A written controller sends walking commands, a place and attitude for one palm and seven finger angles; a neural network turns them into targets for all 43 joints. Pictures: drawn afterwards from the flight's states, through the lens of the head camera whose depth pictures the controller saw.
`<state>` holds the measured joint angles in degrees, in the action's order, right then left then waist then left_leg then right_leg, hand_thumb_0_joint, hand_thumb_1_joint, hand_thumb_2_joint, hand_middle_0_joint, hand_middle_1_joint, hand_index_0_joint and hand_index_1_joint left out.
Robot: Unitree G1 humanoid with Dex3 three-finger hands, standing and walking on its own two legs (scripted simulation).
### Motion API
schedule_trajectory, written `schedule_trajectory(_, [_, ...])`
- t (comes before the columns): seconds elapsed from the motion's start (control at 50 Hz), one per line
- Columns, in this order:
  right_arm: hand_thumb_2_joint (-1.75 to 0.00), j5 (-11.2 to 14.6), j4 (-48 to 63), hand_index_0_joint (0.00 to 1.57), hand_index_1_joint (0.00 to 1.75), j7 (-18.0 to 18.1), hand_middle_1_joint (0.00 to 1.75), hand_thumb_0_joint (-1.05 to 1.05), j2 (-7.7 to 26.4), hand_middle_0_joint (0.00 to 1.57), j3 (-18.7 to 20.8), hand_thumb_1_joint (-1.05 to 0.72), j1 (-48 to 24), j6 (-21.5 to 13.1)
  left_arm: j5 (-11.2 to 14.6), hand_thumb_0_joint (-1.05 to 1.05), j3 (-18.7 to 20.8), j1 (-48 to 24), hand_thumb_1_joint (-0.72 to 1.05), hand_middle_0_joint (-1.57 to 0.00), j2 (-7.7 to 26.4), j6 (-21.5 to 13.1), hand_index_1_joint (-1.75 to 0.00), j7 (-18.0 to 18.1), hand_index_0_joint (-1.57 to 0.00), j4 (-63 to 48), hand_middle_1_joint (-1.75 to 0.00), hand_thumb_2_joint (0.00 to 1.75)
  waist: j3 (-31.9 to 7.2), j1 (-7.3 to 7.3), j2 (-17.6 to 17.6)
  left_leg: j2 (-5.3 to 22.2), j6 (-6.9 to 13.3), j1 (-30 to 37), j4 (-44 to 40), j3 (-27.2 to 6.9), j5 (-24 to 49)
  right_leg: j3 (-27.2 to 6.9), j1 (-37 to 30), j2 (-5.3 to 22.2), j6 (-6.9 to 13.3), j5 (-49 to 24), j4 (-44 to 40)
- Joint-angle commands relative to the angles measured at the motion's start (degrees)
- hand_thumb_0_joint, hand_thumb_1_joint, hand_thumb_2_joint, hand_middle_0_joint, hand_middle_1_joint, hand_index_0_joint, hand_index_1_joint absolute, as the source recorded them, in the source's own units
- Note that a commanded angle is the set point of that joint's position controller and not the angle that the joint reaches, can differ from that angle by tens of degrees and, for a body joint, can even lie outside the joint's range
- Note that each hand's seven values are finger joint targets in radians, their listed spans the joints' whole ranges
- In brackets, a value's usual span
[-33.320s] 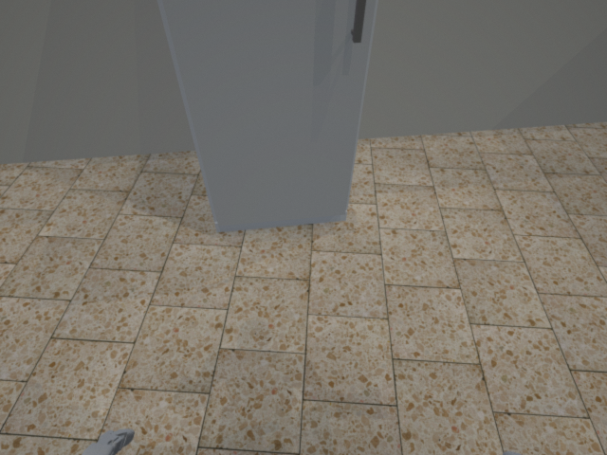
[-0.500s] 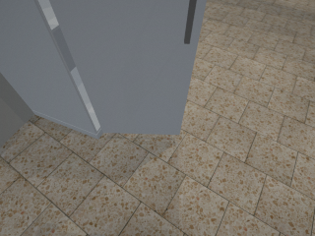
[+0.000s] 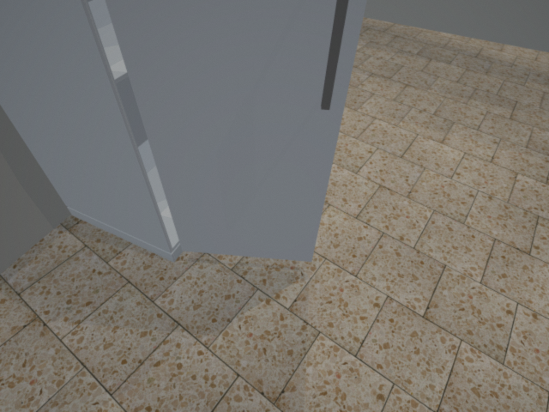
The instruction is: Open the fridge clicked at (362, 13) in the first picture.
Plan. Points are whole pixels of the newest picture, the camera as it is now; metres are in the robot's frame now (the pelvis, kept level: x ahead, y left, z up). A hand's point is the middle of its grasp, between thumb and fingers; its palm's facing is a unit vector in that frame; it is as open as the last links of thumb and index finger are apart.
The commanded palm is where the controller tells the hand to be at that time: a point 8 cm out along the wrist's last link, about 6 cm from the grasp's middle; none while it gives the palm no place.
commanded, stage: let the arm hang, fingers relaxed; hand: right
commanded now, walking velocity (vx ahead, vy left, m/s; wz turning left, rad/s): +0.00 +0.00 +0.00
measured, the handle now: (338, 20) +0.78 -0.06 +0.24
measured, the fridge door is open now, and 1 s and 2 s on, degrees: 69 69 69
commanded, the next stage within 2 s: look to check the result in 0.16 s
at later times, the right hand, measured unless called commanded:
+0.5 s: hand out of the picture +0.08 -0.24 -0.16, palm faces -0.02 +0.95 -0.31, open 7.4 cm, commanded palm none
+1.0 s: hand out of the picture +0.11 -0.24 -0.16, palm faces -0.02 +0.95 -0.32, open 7.4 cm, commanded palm none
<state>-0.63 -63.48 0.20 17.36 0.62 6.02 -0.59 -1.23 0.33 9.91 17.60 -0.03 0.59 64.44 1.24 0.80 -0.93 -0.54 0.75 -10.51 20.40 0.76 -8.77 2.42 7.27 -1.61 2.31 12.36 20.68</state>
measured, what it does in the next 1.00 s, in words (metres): stands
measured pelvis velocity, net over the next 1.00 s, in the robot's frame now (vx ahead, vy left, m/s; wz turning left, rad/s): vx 0.02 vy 0.00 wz -0.01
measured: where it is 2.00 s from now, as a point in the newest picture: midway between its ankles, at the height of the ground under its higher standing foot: outside the picture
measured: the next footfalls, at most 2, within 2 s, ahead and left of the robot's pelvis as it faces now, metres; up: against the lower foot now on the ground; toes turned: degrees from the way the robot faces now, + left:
none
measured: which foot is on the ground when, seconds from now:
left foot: down 0.00-1.00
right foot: down 0.00-1.00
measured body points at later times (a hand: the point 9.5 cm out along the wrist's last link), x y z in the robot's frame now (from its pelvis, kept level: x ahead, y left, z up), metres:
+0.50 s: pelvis +0.01 +0.00 +0.00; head +0.03 +0.00 +0.45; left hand +0.08 +0.28 -0.14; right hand +0.08 -0.29 -0.14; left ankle +0.03 +0.11 -0.75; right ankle -0.01 -0.09 -0.75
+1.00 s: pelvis +0.02 +0.00 +0.00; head +0.04 +0.00 +0.45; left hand +0.09 +0.29 -0.14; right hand +0.11 -0.29 -0.13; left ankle +0.03 +0.11 -0.75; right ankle -0.01 -0.09 -0.75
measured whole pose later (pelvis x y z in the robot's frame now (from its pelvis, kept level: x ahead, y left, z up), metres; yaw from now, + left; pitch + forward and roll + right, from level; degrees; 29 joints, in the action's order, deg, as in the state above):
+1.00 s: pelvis +0.02 +0.00 +0.00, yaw +0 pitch -1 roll +0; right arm -0.5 -64.4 0.2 18.3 0.0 5.0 -0.8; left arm -1.0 -0.4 6.2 18.6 -0.3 0.5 64.9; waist 2.3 0.6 -0.3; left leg -0.5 0.8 -7.9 17.7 1.1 -9.2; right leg 1.9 4.2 -1.7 2.1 12.0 16.8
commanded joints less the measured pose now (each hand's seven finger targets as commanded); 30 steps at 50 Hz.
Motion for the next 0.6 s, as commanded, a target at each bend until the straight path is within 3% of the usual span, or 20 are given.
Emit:
schedule_trajectory(0.0, [-0.9, -0.1, 2.53, 0.2, 0.3, 0.42, 0.3, 0.0, 10.54, 0.2, 1.75, -0.9, -1.91, -1.29, -0.01, 0.0, 1.79, -2.2, 0.9, -0.2, 10.16, -1.5, -0.3, 0.74, -0.2, -3.01, -0.3, 0.9, -2.19, -0.53, 0.8, 7.13, 1.84, 3.18, -2.36, -5.81, 4.68, -7.62, 1.68, 8.75, 0.34, -7.25, -5.39])
schedule_trajectory(0.34, [-0.9, -0.1, 1.86, 0.2, 0.3, 0.45, 0.3, 0.0, 10.94, 0.2, 1.52, -0.9, -2.33, -1.28, 0.16, 0.0, 1.7, -4.21, 0.9, -0.2, 11.08, -1.45, -0.3, 0.83, -0.2, -2.87, -0.3, 0.9, -2.78, -0.19, 0.49, 7.39, 1.67, 3.21, -3.15, -5.59, 6.02, -7.59, -0.86, 8.77, 0.08, -9.17, -5.81])
schedule_trajectory(0.46, [-0.9, -0.15, 1.86, 0.2, 0.3, 0.6, 0.3, 0.0, 11.37, 0.2, 1.63, -0.9, -1.9, -1.67, 0.32, 0.0, 1.86, -4.13, 0.9, -0.2, 11.33, -1.46, -0.3, 0.86, -0.2, -3.01, -0.3, 0.9, -5.32, -0.04, 2.18, 7.79, 1.73, 4.86, -3.14, -5.46, 9.91, -7.3, -2.66, 8.84, 0.14, -11.98, -4.83])
schedule_trajectory(0.58, [-0.9, -0.08, 1.72, 0.2, 0.3, 0.62, 0.3, 0.0, 11.57, 0.2, 1.49, -0.9, -2.17, -1.58, 0.21, 0.0, 1.87, -4.74, 0.9, -0.2, 11.47, -1.37, -0.3, 0.8, -0.2, -2.78, -0.3, 0.9, -3.93, -0.03, 0.82, 8.03, 1.8, 4.35, -3.58, -5.51, 9.26, -7.22, -2.59, 8.77, -0.03, -11.5, -5.31])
